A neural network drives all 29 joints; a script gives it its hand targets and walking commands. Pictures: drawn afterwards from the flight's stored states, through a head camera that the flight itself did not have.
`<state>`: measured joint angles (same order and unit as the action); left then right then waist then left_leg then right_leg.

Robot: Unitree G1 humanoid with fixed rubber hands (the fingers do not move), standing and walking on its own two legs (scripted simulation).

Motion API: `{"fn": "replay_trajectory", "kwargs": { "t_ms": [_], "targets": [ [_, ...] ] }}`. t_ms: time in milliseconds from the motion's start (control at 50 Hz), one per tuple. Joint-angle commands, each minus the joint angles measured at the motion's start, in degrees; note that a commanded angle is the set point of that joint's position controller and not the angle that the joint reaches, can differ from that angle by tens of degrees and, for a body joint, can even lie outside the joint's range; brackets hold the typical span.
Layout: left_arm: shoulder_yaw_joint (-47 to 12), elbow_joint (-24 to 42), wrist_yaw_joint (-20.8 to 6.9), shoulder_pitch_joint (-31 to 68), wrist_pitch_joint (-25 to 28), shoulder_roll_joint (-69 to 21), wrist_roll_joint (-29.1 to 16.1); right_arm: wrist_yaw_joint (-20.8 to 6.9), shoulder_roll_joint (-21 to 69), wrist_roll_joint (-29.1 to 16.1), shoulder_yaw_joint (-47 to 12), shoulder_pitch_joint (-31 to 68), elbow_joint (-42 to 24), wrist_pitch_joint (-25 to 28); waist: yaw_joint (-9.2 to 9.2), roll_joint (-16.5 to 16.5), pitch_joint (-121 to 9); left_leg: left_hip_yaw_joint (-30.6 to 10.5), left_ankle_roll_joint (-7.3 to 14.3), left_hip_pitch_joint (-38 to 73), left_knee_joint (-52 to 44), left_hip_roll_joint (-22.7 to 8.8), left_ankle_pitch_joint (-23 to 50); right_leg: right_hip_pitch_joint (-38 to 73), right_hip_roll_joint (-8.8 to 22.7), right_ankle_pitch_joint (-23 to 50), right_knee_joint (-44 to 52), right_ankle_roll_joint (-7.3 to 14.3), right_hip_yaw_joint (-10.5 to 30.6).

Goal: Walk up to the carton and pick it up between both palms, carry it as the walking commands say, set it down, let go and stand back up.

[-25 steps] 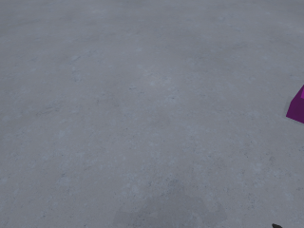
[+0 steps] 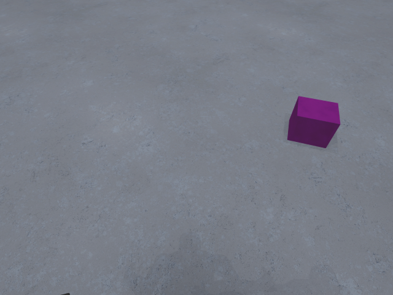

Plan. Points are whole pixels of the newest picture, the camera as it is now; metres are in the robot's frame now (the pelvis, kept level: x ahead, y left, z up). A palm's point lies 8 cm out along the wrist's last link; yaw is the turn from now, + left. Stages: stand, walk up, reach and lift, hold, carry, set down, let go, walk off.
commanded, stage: walk up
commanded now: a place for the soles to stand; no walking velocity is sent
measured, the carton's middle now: (312, 121) +1.37 -0.71 -0.65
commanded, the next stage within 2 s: none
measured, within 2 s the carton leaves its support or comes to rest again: neither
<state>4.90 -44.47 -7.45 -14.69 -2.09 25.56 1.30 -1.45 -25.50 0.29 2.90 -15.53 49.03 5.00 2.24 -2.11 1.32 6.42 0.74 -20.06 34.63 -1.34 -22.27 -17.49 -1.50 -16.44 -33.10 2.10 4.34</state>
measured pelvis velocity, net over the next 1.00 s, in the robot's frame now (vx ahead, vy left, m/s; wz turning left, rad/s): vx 0.45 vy -0.15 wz -0.41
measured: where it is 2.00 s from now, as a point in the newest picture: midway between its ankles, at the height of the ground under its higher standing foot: (271, 203)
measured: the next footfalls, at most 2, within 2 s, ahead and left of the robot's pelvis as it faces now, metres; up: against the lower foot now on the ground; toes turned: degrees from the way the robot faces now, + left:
right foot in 0.38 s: +0.31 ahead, -0.22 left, +0.00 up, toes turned -16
left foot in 0.76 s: +0.55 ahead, -0.04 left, +0.00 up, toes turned -14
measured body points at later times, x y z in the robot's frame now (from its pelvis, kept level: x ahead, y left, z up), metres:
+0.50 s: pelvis +0.23 -0.09 -0.01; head +0.28 -0.10 +0.43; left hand +0.48 +0.16 -0.10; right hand +0.16 -0.42 -0.11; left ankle +0.15 +0.08 -0.65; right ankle +0.27 -0.21 -0.73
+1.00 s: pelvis +0.45 -0.15 +0.00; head +0.47 -0.13 +0.45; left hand +0.69 +0.10 -0.10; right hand +0.36 -0.48 -0.07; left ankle +0.51 -0.03 -0.73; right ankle +0.45 -0.31 -0.68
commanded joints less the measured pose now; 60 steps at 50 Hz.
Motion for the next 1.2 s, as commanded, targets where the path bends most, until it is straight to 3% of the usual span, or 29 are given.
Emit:
{"fn": "replay_trajectory", "kwargs": {
  "t_ms": [0, 40, 80, 140, 220, 260, 300, 320, 340, 360, 380, 400, 440, 480, 600, 640, 680, 700, 720, 740, 760, 800, 860, 980, 1060, 1100, 1120, 1140, 1180],
  "targets": [
    [3.3, 6.5, 1.0, 6.4, 2.2, 12.7, 0.8, 3.1, -19.2, 0.9, 6.3, -1.4, -5.1, 2.4, -4.74, 3.6, 2.7, -32.5, 6.9, 14.4, -27.6, -25.8, -20.0, -28.7, 3.9, -2.4, -30.0, -0.4, 6.4],
    [3.5, 3.8, 0.2, 2.2, 2.8, 11.9, 0.3, 2.4, -15.9, 0.4, 5.6, -1.2, -4.8, 3.2, -2.88, 5.6, 2.7, -19.6, 3.4, 13.8, -25.5, -19.0, -6.8, -22.1, 5.2, 5.5, -27.6, -1.2, 3.2],
    [2.9, 4.3, -0.7, 4.5, 3.1, 9.9, -0.6, 1.7, -15.0, 0.4, 5.6, -3.2, -3.9, 3.3, -4.62, 8.2, 3.8, -11.9, 4.7, 14.9, -23.4, -15.9, 0.8, -20.8, 5.9, 5.1, -22.3, -1.5, -0.1],
    [1.7, 5.3, -1.1, 8.8, 3.5, 8.1, -1.5, 1.5, -15.3, 0.1, 5.5, -6.1, -4.2, 3.3, -5.78, 12.3, 4.9, -3.5, 6.9, 18.6, -21.8, -14.3, 18.1, -22.1, 5.1, 6.6, -16.6, -1.8, -3.5],
    [1.3, 6.6, -1.3, 15.3, 3.8, 7.7, -0.4, 1.0, -17.4, 0.2, 6.4, -10.3, -3.9, 2.3, -8.74, 13.6, 3.2, 1.3, 7.1, 22.2, -18.0, -14.3, 26.1, -18.5, 4.9, 4.6, -3.4, -0.7, -8.6],
    [1.1, 6.3, -1.1, 13.2, 4.1, 7.4, 0.0, 0.8, -17.2, -0.2, 6.2, -8.2, -4.8, 1.5, -7.21, 13.6, -0.1, 5.6, 6.9, 19.8, -14.4, -13.0, 31.0, -10.1, 2.3, 3.8, 1.9, 0.3, -12.1],
    [2.2, 3.6, -0.3, 5.2, 4.2, 9.1, 0.4, 1.1, -16.7, -0.5, 5.9, -7.4, -5.1, 1.0, -2.36, 10.1, -5.4, 7.4, 6.7, 13.6, -1.8, -13.6, 39.8, 5.1, -0.7, 4.9, 2.6, 2.4, -13.4],
    [3.6, 1.8, 0.7, -3.3, 4.1, 11.4, 0.5, 1.1, -14.9, -0.5, 5.0, -6.9, -6.4, 0.6, 2.55, 4.5, -8.9, 7.6, 5.1, 6.2, 10.7, -12.3, 40.3, 17.6, -1.4, 4.3, 3.0, 5.4, -10.9],
    [5.4, 0.9, 1.8, -10.8, 4.2, 14.8, 0.9, 1.3, -12.1, -1.0, 3.8, -6.3, -7.5, 0.7, 7.25, -4.4, -12.4, 5.5, 3.9, -8.5, 25.9, -8.2, 24.2, 32.3, 5.9, 1.9, 4.4, 10.8, 1.7],
    [6.9, 1.4, 3.2, -13.6, 4.4, 18.5, -0.2, 0.9, -7.8, -1.0, 1.8, -6.9, -9.6, 1.3, 6.94, -14.3, -14.9, 1.6, 2.1, -20.3, 35.9, -1.0, -7.7, 39.6, 17.6, 7.2, 5.7, 15.4, 20.1],
    [6.1, 3.4, 3.8, -10.7, 4.4, 18.0, -0.8, 1.3, -10.2, -0.8, 1.9, -5.4, -10.2, 1.4, 5.53, -7.1, -15.3, -5.2, 1.3, -20.4, 40.5, -2.0, -4.6, 36.5, 20.5, 9.3, 9.4, 17.9, 29.8],
    [5.9, 4.2, 4.5, -7.6, 4.8, 17.8, -1.7, 1.5, -12.3, -1.6, 2.4, -4.6, -9.2, 1.8, 3.84, -1.9, -12.8, -6.1, 1.1, -20.5, 40.3, -4.1, -2.4, 32.4, 20.5, 15.2, 9.3, 18.1, 27.3],
    [4.3, 5.5, 5.2, -2.5, 5.3, 14.4, -2.7, 1.5, -12.2, -1.0, 2.8, -4.9, -8.5, 1.6, 0.92, 0.7, -7.3, -7.7, 1.0, -15.8, 31.8, -7.3, -0.5, 20.7, 15.9, 23.1, 6.2, 14.4, 12.3],
    [3.7, 6.9, 4.9, -0.4, 5.4, 12.6, -2.1, 1.1, -11.7, -0.7, 3.2, -8.7, -7.0, 1.2, -1.09, -3.6, -5.0, -5.3, -0.6, -9.4, 21.9, -6.3, -1.6, 11.3, 12.4, 27.7, 6.0, 13.4, 5.3],
    [3.2, 8.3, 3.6, 1.6, 6.2, 12.8, -0.6, -0.8, -9.7, 0.8, 3.4, -7.3, -7.5, 1.0, -2.28, -9.2, 1.6, -2.5, 0.5, -1.2, 9.5, -4.5, 9.1, -9.1, 12.2, -6.6, 15.6, 12.6, 10.6],
    [2.8, 8.2, 3.3, 4.8, 6.2, 12.1, -0.9, -0.9, -9.8, 0.9, 3.7, -7.3, -7.4, 1.5, -4.15, -8.6, 2.5, -2.2, 1.1, 6.1, 5.5, -4.0, 15.4, -14.9, 12.3, -12.8, 13.6, 10.6, 10.4],
    [1.5, 8.5, 3.4, 3.8, 6.4, 9.4, -0.7, -0.6, -12.7, 1.3, 5.0, -11.4, -6.3, 2.5, -6.5, -3.6, 0.3, -3.5, 2.2, 17.4, 2.0, -3.4, 9.9, -21.6, 7.7, -14.1, 3.8, 7.5, 5.7],
    [0.6, 8.9, 3.5, 3.0, 6.7, 6.3, -0.8, 0.2, -15.2, 2.1, 5.9, -15.1, -5.8, 3.0, -9.71, 7.5, -1.3, -13.6, 4.4, 21.4, -7.2, -9.1, -3.7, -26.2, 3.5, -11.9, -9.9, 5.1, 1.9],
    [0.1, 8.8, 3.8, -0.2, 7.0, 3.9, -1.1, 0.6, -19.9, 2.4, 6.9, -18.1, -6.2, 3.6, -10.77, 18.5, -4.1, -39.6, 9.0, 22.2, -21.5, -24.5, -21.2, -30.0, -2.8, -14.1, -29.2, 1.8, -2.5],
    [1.5, 8.2, 4.2, -2.4, 6.5, 10.1, -0.2, 0.7, -20.5, 1.4, 7.0, -13.0, -7.8, 3.6, -7.91, 9.4, -0.8, -44.0, 13.1, 19.0, -24.0, -27.9, -24.2, -28.8, 0.7, -11.2, -35.4, 1.7, 1.5],
    [1.9, 7.0, 4.1, -1.8, 6.7, 11.3, -0.6, 0.8, -16.7, 1.0, 6.2, -11.6, -8.3, 3.9, -6.24, 3.1, 2.5, -36.5, 10.3, 14.5, -22.0, -22.4, -17.4, -25.3, 2.3, -4.4, -33.7, 1.9, 4.7],
    [1.9, 6.2, 4.4, -3.0, 7.0, 11.6, -0.9, 0.8, -16.3, 0.4, 6.0, -9.9, -8.9, 3.7, -6.51, 6.8, -2.3, -30.2, 11.6, 17.9, -18.2, -22.0, 4.5, -24.3, 3.5, -4.3, -34.5, -0.2, 1.9],
    [2.3, 4.9, 3.5, -3.8, 6.8, 9.8, -1.5, 0.3, -14.0, -0.1, 5.1, -6.1, -8.9, 3.6, -3.6, 10.0, 2.1, -14.8, 12.4, 9.0, -17.3, -18.1, 15.3, -18.4, 5.2, -5.6, -25.5, -0.8, 0.6],
    [1.9, 6.2, 1.2, 2.3, 6.1, 8.2, -1.2, -0.7, -16.3, 0.4, 5.4, -5.7, -9.6, 2.9, -4.68, 14.6, 2.2, -4.9, 10.6, 7.5, -18.2, -14.6, 6.8, -10.4, 4.5, 2.0, -4.8, -1.2, -7.2],
    [2.7, 5.0, 1.6, 1.7, 6.4, 9.6, -0.4, -0.9, -15.2, -0.1, 5.2, -7.2, -9.3, 2.0, -3.79, 10.7, -1.8, -1.3, 7.7, 3.6, -10.7, -13.2, 9.0, 3.1, 2.8, 8.2, -0.5, 0.6, -10.7],
    [3.7, 3.2, 2.9, -6.0, 6.9, 11.1, -0.3, -0.5, -12.4, -0.1, 3.5, -6.9, -9.6, 1.6, 1.49, 0.7, -5.0, 2.1, 4.5, -3.8, 6.0, -10.5, 16.0, 16.1, 2.3, 1.6, 5.4, 4.0, -5.5],
    [5.5, 1.5, 4.0, -15.1, 7.3, 16.1, -0.1, -0.4, -9.7, -0.3, 2.6, -7.0, -10.6, 1.4, 6.34, -13.4, -9.8, 2.2, 1.9, -13.8, 23.7, -5.1, 7.4, 26.3, 12.2, -4.1, 8.9, 7.8, 10.8],
    [5.4, 3.1, 4.7, -14.7, 7.5, 17.8, -0.5, -0.2, -8.7, 0.0, 1.4, -8.2, -11.5, 1.2, 4.44, -13.4, -8.8, -2.8, 1.5, -20.4, 30.5, -1.7, -5.3, 26.2, 20.6, -10.2, 16.5, 12.0, 28.7],
    [4.8, 4.1, 5.1, -8.6, 7.4, 16.2, -1.4, 0.3, -13.8, -0.3, 3.0, -6.5, -9.9, 1.2, 2.58, -2.1, -5.8, -6.1, 1.8, -20.7, 32.7, -5.3, -2.6, 23.5, 20.7, 2.2, 13.1, 14.9, 25.2]
  ]
}}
